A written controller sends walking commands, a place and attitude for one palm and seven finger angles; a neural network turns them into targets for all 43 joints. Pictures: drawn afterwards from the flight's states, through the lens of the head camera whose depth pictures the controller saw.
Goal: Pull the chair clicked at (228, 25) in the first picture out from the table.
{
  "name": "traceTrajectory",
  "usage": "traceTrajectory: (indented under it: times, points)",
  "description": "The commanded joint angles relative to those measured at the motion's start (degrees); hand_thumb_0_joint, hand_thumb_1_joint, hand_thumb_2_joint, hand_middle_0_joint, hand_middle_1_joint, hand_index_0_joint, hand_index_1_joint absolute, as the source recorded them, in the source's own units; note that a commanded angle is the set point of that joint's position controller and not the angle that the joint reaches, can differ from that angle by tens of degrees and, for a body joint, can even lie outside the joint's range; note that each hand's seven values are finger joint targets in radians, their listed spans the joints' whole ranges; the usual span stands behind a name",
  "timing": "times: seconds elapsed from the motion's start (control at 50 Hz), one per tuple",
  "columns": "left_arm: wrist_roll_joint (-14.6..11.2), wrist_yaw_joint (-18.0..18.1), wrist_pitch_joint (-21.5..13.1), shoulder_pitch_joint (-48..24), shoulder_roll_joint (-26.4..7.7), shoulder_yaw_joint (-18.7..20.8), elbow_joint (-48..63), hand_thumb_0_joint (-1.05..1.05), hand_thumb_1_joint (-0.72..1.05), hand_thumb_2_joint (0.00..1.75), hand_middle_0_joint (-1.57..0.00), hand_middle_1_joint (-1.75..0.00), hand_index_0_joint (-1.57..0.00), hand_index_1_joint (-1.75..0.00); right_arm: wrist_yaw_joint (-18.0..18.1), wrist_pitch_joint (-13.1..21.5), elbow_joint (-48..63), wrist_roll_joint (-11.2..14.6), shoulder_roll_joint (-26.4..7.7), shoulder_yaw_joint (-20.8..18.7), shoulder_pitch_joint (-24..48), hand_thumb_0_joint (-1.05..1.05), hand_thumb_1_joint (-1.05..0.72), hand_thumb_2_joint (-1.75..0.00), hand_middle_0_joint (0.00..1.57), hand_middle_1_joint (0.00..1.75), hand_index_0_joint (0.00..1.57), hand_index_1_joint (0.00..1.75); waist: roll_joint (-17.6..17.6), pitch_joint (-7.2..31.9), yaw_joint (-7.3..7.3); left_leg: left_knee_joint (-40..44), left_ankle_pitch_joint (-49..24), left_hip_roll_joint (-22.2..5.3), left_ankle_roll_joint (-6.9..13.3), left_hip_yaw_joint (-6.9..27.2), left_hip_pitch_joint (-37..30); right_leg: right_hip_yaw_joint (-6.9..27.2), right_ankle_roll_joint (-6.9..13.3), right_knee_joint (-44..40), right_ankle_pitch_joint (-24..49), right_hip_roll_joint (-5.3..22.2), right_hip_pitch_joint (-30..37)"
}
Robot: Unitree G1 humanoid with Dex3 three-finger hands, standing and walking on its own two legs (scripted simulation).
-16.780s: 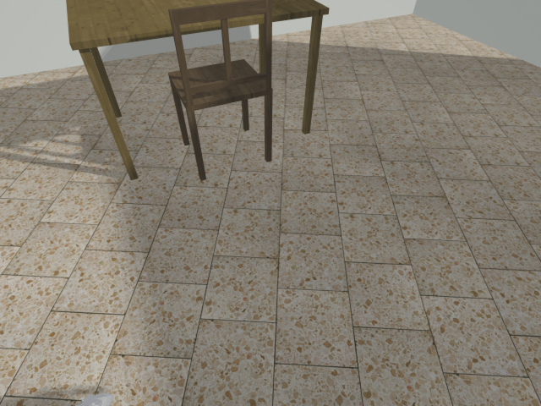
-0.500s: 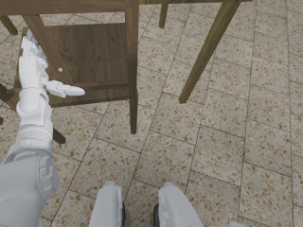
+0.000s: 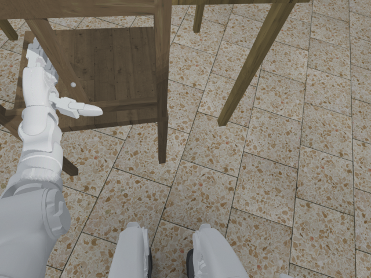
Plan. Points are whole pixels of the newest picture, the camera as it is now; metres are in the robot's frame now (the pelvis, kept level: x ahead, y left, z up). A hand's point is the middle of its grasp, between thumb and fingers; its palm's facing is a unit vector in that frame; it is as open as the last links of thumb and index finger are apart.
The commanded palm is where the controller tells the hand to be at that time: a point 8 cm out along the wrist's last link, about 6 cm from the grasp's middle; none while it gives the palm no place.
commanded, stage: hook a spindle and tug to test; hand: left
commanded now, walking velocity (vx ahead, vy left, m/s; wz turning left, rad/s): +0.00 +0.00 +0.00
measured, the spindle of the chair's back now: (65, 71) +0.54 +0.23 +0.04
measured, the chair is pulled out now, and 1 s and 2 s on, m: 0.00 0.01 0.07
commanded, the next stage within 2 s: step backward, pulling the chair out in 1.52 s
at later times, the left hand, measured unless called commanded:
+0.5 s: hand (75, 84) +0.50 +0.20 +0.05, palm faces +0.17 -0.99 -0.04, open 13.7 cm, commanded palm +0.47 +0.24 +0.04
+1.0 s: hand (76, 83) +0.50 +0.20 +0.05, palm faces +0.16 -0.99 -0.02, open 5.7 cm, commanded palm +0.46 +0.24 +0.04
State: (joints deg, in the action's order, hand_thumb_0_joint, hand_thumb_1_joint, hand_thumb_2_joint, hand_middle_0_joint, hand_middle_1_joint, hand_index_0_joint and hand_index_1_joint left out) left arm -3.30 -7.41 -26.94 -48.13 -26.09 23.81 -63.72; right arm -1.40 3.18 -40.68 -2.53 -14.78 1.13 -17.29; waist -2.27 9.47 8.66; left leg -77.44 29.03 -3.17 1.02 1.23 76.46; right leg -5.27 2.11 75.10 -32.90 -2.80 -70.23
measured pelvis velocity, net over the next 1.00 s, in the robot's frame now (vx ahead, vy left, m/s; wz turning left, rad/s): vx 0.01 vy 0.00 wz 0.00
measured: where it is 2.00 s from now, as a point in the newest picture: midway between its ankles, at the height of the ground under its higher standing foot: outside the picture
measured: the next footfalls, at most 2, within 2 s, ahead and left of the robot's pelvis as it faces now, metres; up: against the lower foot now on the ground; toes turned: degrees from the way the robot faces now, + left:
none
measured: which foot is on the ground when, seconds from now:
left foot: down 0.00-1.00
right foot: down 0.00-1.00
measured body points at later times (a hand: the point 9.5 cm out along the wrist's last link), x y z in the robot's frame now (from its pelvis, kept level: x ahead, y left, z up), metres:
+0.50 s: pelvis +0.00 -0.01 +0.00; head +0.15 +0.02 +0.43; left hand +0.49 +0.26 +0.05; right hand +0.04 -0.27 -0.12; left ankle +0.05 +0.11 -0.60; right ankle +0.02 -0.11 -0.60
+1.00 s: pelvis +0.01 +0.00 +0.01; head +0.15 +0.02 +0.43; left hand +0.49 +0.25 +0.05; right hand +0.05 -0.27 -0.11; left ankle +0.05 +0.11 -0.60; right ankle +0.02 -0.11 -0.60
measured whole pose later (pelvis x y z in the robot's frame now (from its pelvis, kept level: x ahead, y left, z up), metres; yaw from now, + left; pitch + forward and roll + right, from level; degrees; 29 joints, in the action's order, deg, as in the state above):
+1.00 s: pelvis +0.01 +0.00 +0.01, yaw +0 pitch +27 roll -3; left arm -4.3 -5.3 -28.1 -44.8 -23.6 23.7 -61.3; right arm -2.3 1.4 -40.1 -2.5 -14.4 0.5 -17.6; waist -2.2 10.0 8.5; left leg -76.0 29.5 -3.3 0.9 0.4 73.9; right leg -4.2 2.1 74.1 -33.2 -3.0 -68.2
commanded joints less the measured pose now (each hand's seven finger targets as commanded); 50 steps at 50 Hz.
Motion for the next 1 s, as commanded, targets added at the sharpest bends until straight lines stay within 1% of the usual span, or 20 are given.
traceTrajectory:
  times: [0.0, 0.02, 0.04, 0.12, 0.16, 0.26, 0.3, 0.34, 0.38, 0.42, 0.48, 0.5, 0.58, 0.62, 0.66, 0.72, 0.74, 0.8, 0.88, 0.98]
  points:
    - [-0.18, 0.86, -4.58, -24.42, -12.56, 0.43, 12.34, 0.00, -0.50, 0.30, -0.06, -0.08, -0.06, -0.08, 0.79, 0.81, 2.27, 0.03, -11.21, -3.76, -9.28, 0.00, -0.90, -0.90, 0.20, 0.30, 0.20, 0.30, -9.41, 29.92, 1.21, 7.87, -18.18, 1.24, -0.21, 5.01, -32.79, 3.34, -0.21, -9.88, 15.70, -0.76, 4.02]
    - [-0.14, 1.13, -4.72, -23.24, -14.13, 2.00, 12.26, 0.00, -0.50, 0.30, -0.08, -0.13, -0.08, -0.13, 0.80, 0.62, 2.32, -0.06, -11.35, -3.77, -9.39, 0.00, -0.90, -0.90, 0.20, 0.30, 0.20, 0.30, -8.13, 30.68, 0.56, 7.81, -19.34, 1.13, -0.34, 5.08, -32.77, 3.15, -0.19, -9.55, 16.66, -0.75, 5.03]
    - [-0.23, 1.18, -4.51, -22.31, -12.52, 1.02, 11.78, 0.00, -0.50, 0.30, -0.10, -0.19, -0.10, -0.19, 0.67, 0.45, 2.67, 0.01, -11.06, -3.73, -9.15, 0.00, -0.90, -0.90, 0.20, 0.30, 0.20, 0.30, -7.72, 30.79, 0.85, 7.52, -19.63, 1.32, -0.19, 4.60, -32.15, 3.38, -0.37, -9.75, 17.35, -0.78, 5.69]
    - [0.16, 1.60, -4.69, -21.60, -12.82, 1.53, 11.54, 0.00, -0.50, 0.30, -0.17, -0.41, -0.17, -0.41, 0.38, 0.07, 3.03, 0.03, -10.81, -3.64, -8.86, 0.00, -0.90, -0.90, 0.20, 0.30, 0.20, 0.30, -7.92, 30.05, 0.36, 7.46, -19.21, 1.50, -0.16, 3.88, -30.72, 3.71, -0.38, -9.76, 17.96, -0.67, 7.06]
    - [0.29, 1.83, -4.52, -20.63, -13.51, 2.11, 11.46, 0.00, -0.50, 0.30, -0.20, -0.52, -0.20, -0.52, 0.38, -0.24, 3.43, 0.10, -10.82, -3.59, -8.76, 0.00, -0.90, -0.90, 0.20, 0.30, 0.20, 0.30, -5.84, 30.03, 0.35, 7.39, -18.79, 1.50, 0.03, 3.60, -29.13, 3.97, -0.53, -9.83, 18.42, -0.70, 8.58]
    - [-0.06, 1.73, -5.50, -20.16, -12.60, 1.51, 13.63, 0.00, -0.50, 0.30, -0.29, -0.79, -0.29, -0.79, 0.24, -0.38, 3.62, 0.24, -10.50, -3.75, -8.40, 0.00, -0.90, -0.90, 0.20, 0.30, 0.20, 0.30, -7.03, 30.34, -0.11, 7.51, -18.95, 1.62, -0.06, 3.05, -29.68, 4.46, -0.50, -10.30, 19.12, -0.73, 9.67]
    - [-0.21, 1.57, -5.47, -21.35, -11.66, 0.75, 13.06, 0.00, -0.50, 0.30, -0.32, -0.90, -0.32, -0.90, 0.35, -0.26, 3.14, 0.26, -10.49, -3.82, -8.68, 0.00, -0.90, -0.90, 0.20, 0.30, 0.20, 0.30, -5.65, 29.31, 0.95, 7.39, -17.79, 1.61, 0.20, 3.16, -29.04, 4.54, -0.62, -10.44, 18.59, -0.75, 9.16]
    - [-0.32, 1.52, -5.03, -22.06, -11.21, 0.19, 11.46, 0.00, -0.39, 0.35, -0.36, -1.01, -0.36, -1.01, 0.41, -0.30, 2.81, 0.36, -10.45, -3.62, -8.58, 0.00, -0.90, -0.90, 0.20, 0.30, 0.20, 0.30, -5.02, 26.92, 1.49, 7.50, -15.67, 1.66, 0.35, 3.05, -26.86, 4.66, -0.74, -10.98, 17.04, -0.74, 8.85]
    - [-0.33, 1.38, -4.99, -21.82, -13.64, 1.90, 12.33, 0.00, -0.28, 0.40, -0.39, -1.12, -0.39, -1.12, 0.68, -0.28, 3.06, 0.36, -10.61, -3.72, -8.70, 0.00, -0.90, -0.90, 0.20, 0.30, 0.20, 0.30, -4.02, 28.49, 0.84, 7.12, -15.51, 1.81, 0.53, 2.57, -25.56, 5.36, -0.79, -10.99, 17.67, -0.69, 11.23]
    - [-0.19, 1.09, -5.37, -22.35, -11.51, 0.05, 13.11, 0.00, -0.16, 0.44, -0.43, -1.23, -0.43, -1.23, 0.55, -0.15, 3.14, 0.33, -10.17, -3.53, -8.53, 0.00, -0.90, -0.90, 0.20, 0.30, 0.20, 0.30, -6.98, 29.70, 0.73, 7.18, -16.95, 1.90, 0.40, 2.68, -27.75, 5.16, -0.60, -10.69, 18.39, -0.62, 10.24]
    - [-0.56, 0.89, -5.55, -20.29, -11.67, 0.52, 13.06, 0.00, 0.00, 0.52, -0.48, -1.40, -0.48, -1.40, 0.41, -0.16, 3.18, 0.30, -10.29, -3.69, -8.59, 0.00, -0.90, -0.90, 0.20, 0.30, 0.20, 0.30, -6.29, 29.73, 0.20, 7.41, -17.29, 1.78, 0.25, 2.76, -28.38, 4.97, -0.51, -10.88, 18.41, -0.77, 10.67]
    - [-0.55, 0.74, -5.69, -20.91, -11.29, -0.07, 13.14, 0.00, 0.06, 0.54, -0.50, -1.45, -0.50, -1.45, 0.47, -0.11, 3.06, 0.31, -10.44, -3.75, -8.65, 0.00, -0.90, -0.90, 0.20, 0.30, 0.20, 0.30, -6.12, 30.26, 0.73, 7.21, -17.89, 1.77, 0.39, 2.81, -28.85, 5.06, -0.55, -10.65, 19.08, -0.77, 10.35]
    - [-1.01, 0.22, -5.35, -20.60, -10.82, -0.51, 13.22, 0.00, 0.28, 0.64, -0.50, -1.45, -0.50, -1.45, 0.49, -0.16, 2.85, 0.51, -10.35, -3.86, -8.47, 0.00, -0.90, -0.90, 0.20, 0.30, 0.20, 0.30, -6.26, 29.53, 0.73, 7.21, -17.45, 1.72, 0.34, 2.64, -28.32, 5.17, -0.63, -11.12, 19.05, -0.67, 10.69]
    - [-0.74, 0.21, -5.38, -21.26, -9.54, -1.73, 13.44, 0.00, 0.40, 0.68, -0.50, -1.45, -0.50, -1.45, 0.35, -0.07, 2.70, 0.45, -10.35, -3.80, -8.50, 0.00, -0.90, -0.90, 0.20, 0.30, 0.20, 0.30, -8.20, 29.42, 0.73, 7.66, -18.10, 1.71, 0.14, 3.16, -30.28, 4.57, -0.42, -10.83, 18.55, -0.68, 8.87]
    - [-0.49, 0.41, -5.55, -19.75, -12.18, 0.23, 13.92, 0.00, 0.51, 0.73, -0.50, -1.45, -0.50, -1.45, 0.36, -0.26, 2.92, 0.43, -10.66, -3.97, -8.68, 0.00, -0.90, -0.90, 0.20, 0.30, 0.20, 0.30, -7.42, 30.42, -0.11, 7.62, -19.21, 1.63, 0.07, 3.12, -30.32, 4.73, -0.36, -10.63, 19.58, -0.73, 10.17]
    - [-0.26, 0.56, -5.48, -17.60, -10.12, -0.87, 13.34, 0.00, 0.68, 0.80, -0.50, -1.45, -0.50, -1.45, 0.12, -0.42, 3.11, 0.45, -10.28, -3.88, -8.46, 0.00, -0.90, -0.90, 0.20, 0.30, 0.20, 0.30, -8.17, 29.78, -0.32, 7.98, -20.29, 1.60, -0.15, 3.16, -31.57, 4.25, -0.28, -10.52, 19.93, -0.75, 9.22]
    - [-0.64, 0.67, -5.38, -19.16, -9.42, -1.38, 13.74, 0.00, 0.73, 0.83, -0.50, -1.45, -0.50, -1.45, 0.08, -0.48, 2.84, 0.42, -10.33, -3.90, -8.39, 0.00, -0.90, -0.90, 0.20, 0.30, 0.20, 0.30, -7.53, 29.22, 0.58, 7.74, -19.68, 1.53, 0.04, 3.15, -31.23, 4.32, -0.45, -10.82, 19.70, -0.77, 8.88]
    - [-0.67, 1.03, -5.56, -18.79, -11.18, 0.28, 13.62, 0.00, 0.90, 0.90, -0.50, -1.45, -0.50, -1.45, 0.22, -0.49, 3.02, 0.38, -10.62, -4.00, -8.70, 0.00, -0.90, -0.90, 0.20, 0.30, 0.20, 0.30, -6.42, 29.21, 0.09, 7.88, -19.34, 1.66, 0.10, 3.11, -30.40, 4.51, -0.42, -10.66, 19.72, -0.84, 9.75]
    - [-0.61, 0.91, -5.51, -17.84, -8.42, -1.56, 13.33, 0.00, 0.90, 0.90, -0.50, -1.45, -0.50, -1.45, 0.05, -0.61, 3.14, 0.37, -10.15, -3.99, -8.39, 0.00, -0.90, -0.90, 0.20, 0.30, 0.20, 0.30, -6.30, 28.93, 0.28, 8.01, -19.83, 1.73, 0.00, 2.95, -30.70, 4.22, -0.46, -10.77, 20.13, -0.75, 9.76]
    - [-0.46, 1.13, -5.61, -14.68, -8.97, -0.98, 15.07, 0.00, 0.90, 0.90, -0.50, -1.45, -0.50, -1.45, -0.19, -1.12, 3.80, 0.43, -10.14, -4.10, -8.13, 0.00, -0.90, -0.90, 0.20, 0.30, 0.20, 0.30, -6.48, 29.81, -0.92, 8.51, -20.68, 1.66, -0.22, 2.94, -31.69, 4.13, -0.39, -10.66, 20.49, -0.77, 10.49]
